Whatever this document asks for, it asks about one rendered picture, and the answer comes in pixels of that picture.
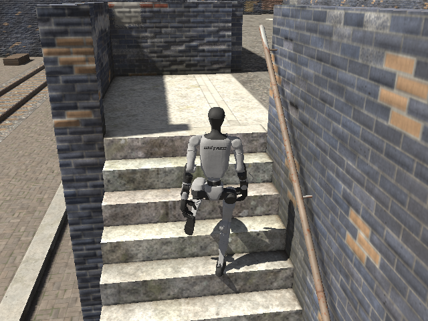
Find stairs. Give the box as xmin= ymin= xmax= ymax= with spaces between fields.
xmin=100 ymin=132 xmax=302 ymax=321

